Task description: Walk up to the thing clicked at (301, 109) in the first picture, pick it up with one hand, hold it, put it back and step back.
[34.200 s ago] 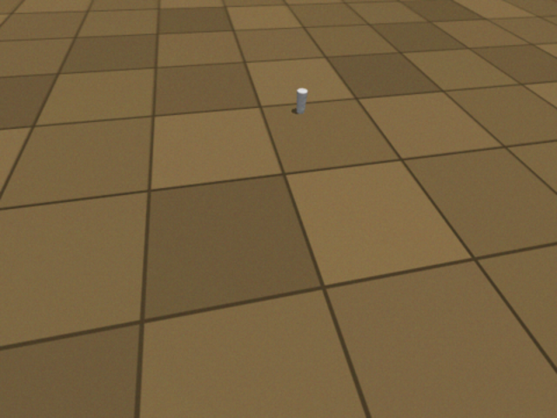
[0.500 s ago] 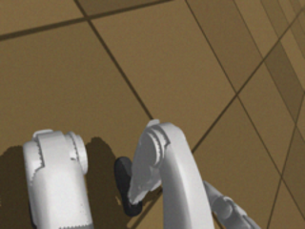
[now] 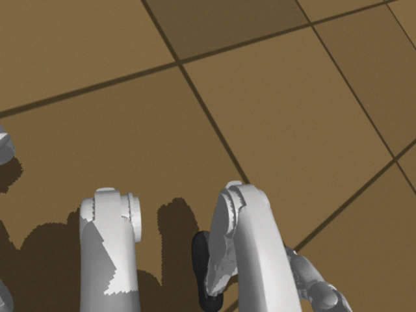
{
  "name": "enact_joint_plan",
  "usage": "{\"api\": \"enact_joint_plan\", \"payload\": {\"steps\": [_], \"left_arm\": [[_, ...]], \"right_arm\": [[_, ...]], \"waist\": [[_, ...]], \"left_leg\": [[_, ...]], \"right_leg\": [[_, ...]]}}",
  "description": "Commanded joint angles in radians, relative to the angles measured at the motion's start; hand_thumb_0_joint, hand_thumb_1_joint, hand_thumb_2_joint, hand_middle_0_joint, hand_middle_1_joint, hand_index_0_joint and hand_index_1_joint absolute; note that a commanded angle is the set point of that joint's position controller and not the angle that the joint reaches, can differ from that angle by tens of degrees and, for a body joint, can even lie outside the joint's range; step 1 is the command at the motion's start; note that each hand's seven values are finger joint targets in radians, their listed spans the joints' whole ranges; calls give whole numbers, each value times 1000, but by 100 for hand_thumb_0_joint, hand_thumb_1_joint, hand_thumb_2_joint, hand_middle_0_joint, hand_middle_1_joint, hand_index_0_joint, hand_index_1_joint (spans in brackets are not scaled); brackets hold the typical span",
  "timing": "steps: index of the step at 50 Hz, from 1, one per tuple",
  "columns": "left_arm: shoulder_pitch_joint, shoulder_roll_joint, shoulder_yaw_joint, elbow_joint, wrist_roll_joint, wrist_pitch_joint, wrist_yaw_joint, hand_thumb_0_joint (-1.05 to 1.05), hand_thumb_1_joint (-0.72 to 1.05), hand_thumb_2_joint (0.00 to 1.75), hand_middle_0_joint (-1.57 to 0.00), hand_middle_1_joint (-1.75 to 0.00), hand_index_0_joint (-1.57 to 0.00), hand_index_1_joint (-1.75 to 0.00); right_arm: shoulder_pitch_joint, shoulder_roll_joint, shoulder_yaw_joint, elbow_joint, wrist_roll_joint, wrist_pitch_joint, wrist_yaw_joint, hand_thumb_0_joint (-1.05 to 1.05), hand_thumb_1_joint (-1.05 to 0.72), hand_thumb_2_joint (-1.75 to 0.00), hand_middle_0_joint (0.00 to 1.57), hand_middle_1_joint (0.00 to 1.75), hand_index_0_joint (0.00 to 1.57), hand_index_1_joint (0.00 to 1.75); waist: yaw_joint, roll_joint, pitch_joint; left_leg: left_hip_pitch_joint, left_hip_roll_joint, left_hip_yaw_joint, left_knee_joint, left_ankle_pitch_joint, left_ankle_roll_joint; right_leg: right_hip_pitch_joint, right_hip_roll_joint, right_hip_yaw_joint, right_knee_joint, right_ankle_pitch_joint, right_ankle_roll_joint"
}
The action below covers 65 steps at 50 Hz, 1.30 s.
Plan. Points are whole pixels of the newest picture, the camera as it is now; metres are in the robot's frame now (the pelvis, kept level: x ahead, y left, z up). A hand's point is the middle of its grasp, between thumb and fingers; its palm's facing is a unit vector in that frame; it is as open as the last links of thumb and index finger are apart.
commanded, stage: settle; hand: left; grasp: from the side
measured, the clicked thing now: out of the picture +0.40 +0.36 -0.11
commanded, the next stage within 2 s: lift in 0.98 s
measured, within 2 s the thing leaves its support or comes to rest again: neither
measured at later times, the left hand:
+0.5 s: hand out of the picture +0.42 +0.34 -0.02, palm faces +0.46 -0.89 -0.04, open 10.4 cm
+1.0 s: hand out of the picture +0.43 +0.34 +0.01, palm faces +0.47 -0.88 -0.06, open 10.4 cm
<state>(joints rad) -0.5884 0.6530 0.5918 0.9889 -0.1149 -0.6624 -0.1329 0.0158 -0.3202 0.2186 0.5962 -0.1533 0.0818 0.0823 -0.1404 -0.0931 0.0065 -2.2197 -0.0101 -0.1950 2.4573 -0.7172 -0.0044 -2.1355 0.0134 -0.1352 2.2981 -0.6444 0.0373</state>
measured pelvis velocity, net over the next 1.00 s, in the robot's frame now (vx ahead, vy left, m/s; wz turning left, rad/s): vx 0.00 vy -0.01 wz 0.08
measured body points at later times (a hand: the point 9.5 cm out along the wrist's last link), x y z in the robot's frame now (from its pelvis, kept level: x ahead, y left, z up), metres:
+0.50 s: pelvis +0.01 -0.01 +0.02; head +0.21 +0.07 +0.42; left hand +0.40 +0.38 -0.01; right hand +0.14 -0.28 -0.09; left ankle +0.08 +0.12 -0.30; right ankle +0.12 -0.13 -0.30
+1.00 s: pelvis +0.00 -0.01 +0.04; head +0.21 +0.06 +0.44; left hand +0.39 +0.38 +0.02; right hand +0.14 -0.27 -0.07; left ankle +0.08 +0.12 -0.30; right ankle +0.12 -0.13 -0.30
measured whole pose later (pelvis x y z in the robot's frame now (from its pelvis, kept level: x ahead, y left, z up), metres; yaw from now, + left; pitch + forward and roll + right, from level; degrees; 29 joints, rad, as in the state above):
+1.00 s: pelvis +0.00 -0.01 +0.04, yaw +5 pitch +32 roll -6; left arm -0.67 0.53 0.61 1.01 -0.09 -0.58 -0.13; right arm 0.10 -0.29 0.09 0.68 -0.10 0.04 0.04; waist -0.13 -0.02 -0.11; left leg -2.14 -0.01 -0.11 2.27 -0.70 -0.02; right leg -2.11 0.00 -0.07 2.19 -0.65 0.01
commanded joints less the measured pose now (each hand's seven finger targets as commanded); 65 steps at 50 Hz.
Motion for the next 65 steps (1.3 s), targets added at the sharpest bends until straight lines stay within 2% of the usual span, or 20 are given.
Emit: {"api": "enact_joint_plan", "payload": {"steps": [1,3,8,11,14,17,20,21,25,28,30,38,40,43,48,51,57,60,62,65], "left_arm": [[-339,327,63,-306,-38,-83,2,0,8,130,-127,-146,-128,-147],[-347,270,38,-256,-42,-70,-8,0,6,130,-125,-146,-127,-147],[-294,244,58,-181,-55,-51,-31,0,7,128,-123,-143,-125,-144],[-337,298,90,-257,-50,-50,-40,0,5,129,-124,-143,-125,-144],[-307,236,66,-196,-55,-34,-50,0,7,129,-124,-142,-125,-144],[-372,297,102,-298,-54,-40,-39,0,6,128,-123,-141,-124,-143],[-352,248,74,-281,-43,-29,-27,0,5,128,-125,-142,-125,-143],[-381,272,96,-311,-44,-35,-21,0,5,130,-125,-142,-126,-144],[-402,280,86,-335,-28,-35,-5,0,3,129,-125,-142,-126,-144],[-373,199,58,-268,-34,-27,-6,0,10,131,-125,-142,-126,-144],[-397,251,78,-300,-23,-28,2,0,8,132,-126,-143,-126,-145],[-362,170,45,-200,-16,-9,0,0,11,137,-129,-148,-130,-149],[-406,214,65,-253,-7,-16,8,0,9,138,-130,-149,-131,-150],[-408,174,50,-236,-15,-15,6,0,12,138,-129,-148,-130,-149],[-442,215,53,-253,-1,-23,11,0,15,139,-127,-146,-127,-148],[-458,192,41,-275,-7,-29,14,0,14,138,-127,-146,-128,-148],[-426,192,38,-263,-8,-30,2,0,10,129,-126,-148,-131,-146],[-432,226,65,-334,-14,-26,-5,0,13,130,-129,-149,-133,-148],[-383,163,33,-292,-24,-9,-19,0,13,130,-128,-149,-133,-148],[-371,189,65,-331,-34,6,-11,0,12,130,-129,-149,-133,-147]], "right_arm": [[150,-260,-124,-6,14,1,-21,0,-88,-90,20,30,20,30],[156,-257,-127,-1,19,-1,-21,0,-88,-90,20,30,20,30],[169,-250,-143,-3,33,-9,-25,0,-88,-90,20,30,20,30],[186,-245,-156,1,37,-13,-27,0,-88,-90,20,30,20,30],[177,-243,-162,-3,45,-20,-30,0,-88,-90,20,30,20,30],[195,-235,-171,11,48,-23,-36,0,-88,-90,20,30,20,30],[191,-222,-177,6,50,-28,-40,0,-89,-90,20,30,20,30],[203,-223,-182,15,50,-29,-43,0,-89,-90,20,30,20,30],[210,-206,-188,32,48,-35,-48,0,-89,-90,20,30,20,30],[206,-211,-192,30,48,-40,-48,0,-89,-90,20,30,20,30],[209,-210,-200,33,51,-40,-52,0,-89,-90,20,30,20,30],[211,-205,-206,38,57,-47,-49,0,-89,-90,20,30,20,30],[219,-201,-211,38,56,-46,-51,0,-89,-90,20,30,20,30],[223,-199,-210,40,57,-49,-47,0,-89,-90,20,30,20,30],[226,-199,-213,47,57,-51,-50,0,-89,-90,20,30,20,30],[221,-185,-216,43,58,-54,-51,0,-89,-90,20,30,20,30],[223,-182,-219,51,60,-60,-53,0,-91,-90,20,30,20,30],[239,-187,-233,51,67,-60,-55,0,-91,-90,20,30,20,30],[235,-185,-234,45,73,-62,-56,0,-92,-90,20,30,20,30],[239,-185,-239,41,82,-64,-61,0,-92,-90,20,30,20,30]], "waist": [[8,466,-703],[-16,434,-674],[4,345,-698],[26,332,-763],[14,323,-737],[45,346,-803],[32,333,-775],[36,328,-787],[39,344,-790],[23,357,-761],[38,363,-776],[21,331,-735],[30,330,-778],[23,331,-786],[34,354,-799],[28,334,-787],[37,332,-808],[60,355,-867],[46,347,-848],[71,329,-856]], "left_leg": [[501,32,67,-365,170,1],[482,30,67,-368,168,3],[444,22,83,-364,190,12],[442,20,99,-365,195,18],[438,20,102,-380,184,17],[464,21,116,-383,202,17],[447,21,120,-400,174,19],[458,22,122,-400,166,20],[462,22,129,-414,160,21],[500,21,119,-433,174,13],[509,21,121,-444,161,14],[525,18,116,-466,176,13],[531,16,122,-468,177,15],[547,14,119,-475,180,14],[576,15,121,-487,194,10],[540,11,133,-492,142,16],[542,10,146,-499,164,18],[601,10,144,-518,189,14],[610,10,138,-530,202,14],[612,8,142,-546,209,18]], "right_leg": [[290,25,-20,-178,161,-78],[273,22,-22,-184,160,-78],[339,17,-12,-208,173,-69],[390,16,3,-223,177,-65],[372,15,3,-232,164,-66],[406,14,22,-241,178,-65],[401,13,27,-258,154,-65],[400,15,30,-265,148,-65],[414,15,43,-280,139,-66],[366,10,29,-278,147,-72],[364,10,30,-285,130,-74],[343,4,22,-295,139,-75],[369,5,27,-307,140,-73],[367,3,27,-304,142,-75],[359,0,35,-306,146,-78],[374,2,43,-330,109,-75],[417,3,52,-346,125,-73],[425,3,55,-350,141,-78],[425,1,50,-354,151,-79],[457,-1,56,-373,159,-78]]}}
